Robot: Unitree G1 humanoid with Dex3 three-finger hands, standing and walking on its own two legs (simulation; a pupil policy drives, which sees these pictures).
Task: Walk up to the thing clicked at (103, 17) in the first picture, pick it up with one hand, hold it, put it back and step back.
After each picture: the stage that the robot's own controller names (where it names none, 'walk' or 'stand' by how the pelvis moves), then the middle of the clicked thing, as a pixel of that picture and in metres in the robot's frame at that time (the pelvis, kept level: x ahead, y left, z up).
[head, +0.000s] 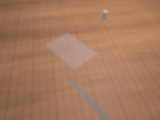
stand; (104, 15) +2.06 -0.31 -0.72
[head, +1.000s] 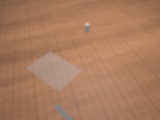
walk; (87, 27) +1.91 +0.10 -0.69
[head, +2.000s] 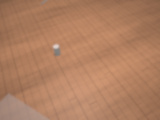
walk; (56, 50) +1.24 +0.38 -0.71
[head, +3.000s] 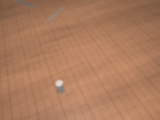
walk; (60, 86) +0.80 +0.30 -0.72
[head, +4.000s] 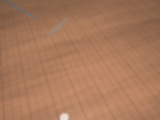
walk; out of the picture +0.50 +0.19 -0.71
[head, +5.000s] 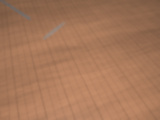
stand; out of the picture +0.40 +0.17 -0.72
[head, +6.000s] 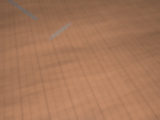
stand; out of the picture +0.39 +0.17 -0.72
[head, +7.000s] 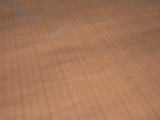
stand; out of the picture +0.40 +0.18 -0.73
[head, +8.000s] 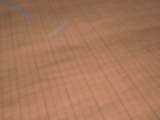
stand; out of the picture +0.39 +0.19 -0.73
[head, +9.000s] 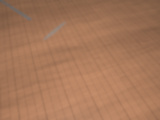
stand; out of the picture +0.38 +0.19 -0.73
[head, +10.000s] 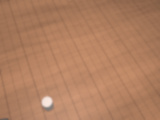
go down; (47, 103) +0.42 +0.19 -0.60
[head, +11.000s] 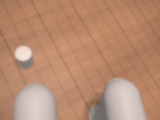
go down; (24, 57) +0.47 +0.21 -0.30
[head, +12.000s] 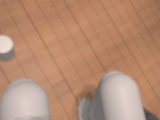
close in; (4, 48) +0.47 +0.23 -0.27
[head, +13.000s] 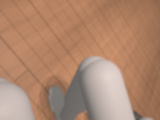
close; out of the picture +0.46 +0.26 -0.23
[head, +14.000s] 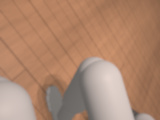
close; out of the picture +0.44 +0.25 -0.24
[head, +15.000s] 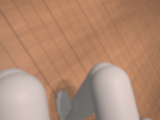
lift; out of the picture +0.38 +0.23 -0.23
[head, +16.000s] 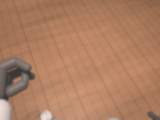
lift; (47, 118) +0.32 +0.20 -0.54
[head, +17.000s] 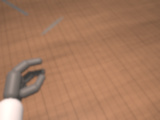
go down; out of the picture +0.29 +0.20 -0.68
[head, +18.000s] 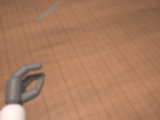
stand; out of the picture +0.29 +0.20 -0.67
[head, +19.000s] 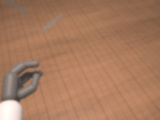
stand; out of the picture +0.28 +0.20 -0.68
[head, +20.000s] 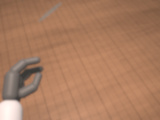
stand; out of the picture +0.29 +0.20 -0.66
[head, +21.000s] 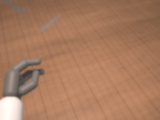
stand; out of the picture +0.29 +0.20 -0.68
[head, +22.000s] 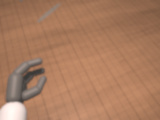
stand; out of the picture +0.28 +0.19 -0.66
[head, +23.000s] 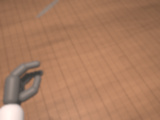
stand; out of the picture +0.29 +0.20 -0.66
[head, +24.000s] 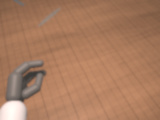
stand; out of the picture +0.29 +0.20 -0.67
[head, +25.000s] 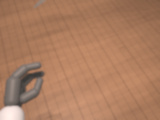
stand; out of the picture +0.30 +0.20 -0.63
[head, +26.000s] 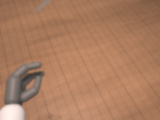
stand; out of the picture +0.29 +0.20 -0.64
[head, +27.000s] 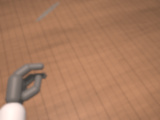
stand; out of the picture +0.28 +0.19 -0.66
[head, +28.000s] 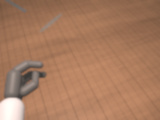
stand; out of the picture +0.28 +0.20 -0.68
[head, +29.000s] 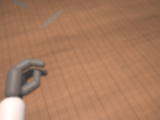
stand; out of the picture +0.28 +0.20 -0.67
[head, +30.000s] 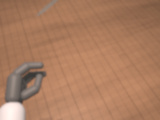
close; out of the picture +0.30 +0.19 -0.65
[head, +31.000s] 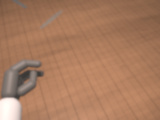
close; out of the picture +0.28 +0.20 -0.68
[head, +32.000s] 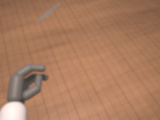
stand; out of the picture +0.29 +0.20 -0.67
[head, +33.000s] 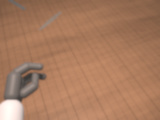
close; out of the picture +0.28 +0.19 -0.68
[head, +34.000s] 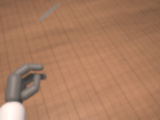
close; out of the picture +0.28 +0.20 -0.67
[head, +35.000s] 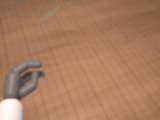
close; out of the picture +0.29 +0.20 -0.68
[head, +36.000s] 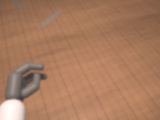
close; out of the picture +0.28 +0.20 -0.68
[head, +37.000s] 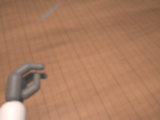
close; out of the picture +0.29 +0.20 -0.67
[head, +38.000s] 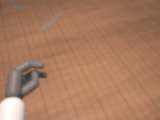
close; out of the picture +0.28 +0.20 -0.68
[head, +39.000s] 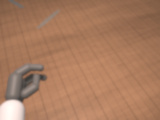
close; out of the picture +0.28 +0.20 -0.68
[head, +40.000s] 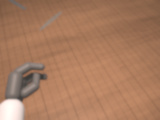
close; out of the picture +0.28 +0.19 -0.68
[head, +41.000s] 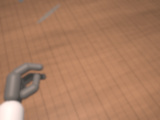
close; out of the picture +0.28 +0.20 -0.67
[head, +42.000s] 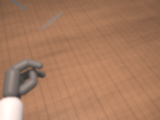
close; out of the picture +0.28 +0.20 -0.68
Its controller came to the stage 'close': yes
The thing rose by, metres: 0.04
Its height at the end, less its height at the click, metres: +0.00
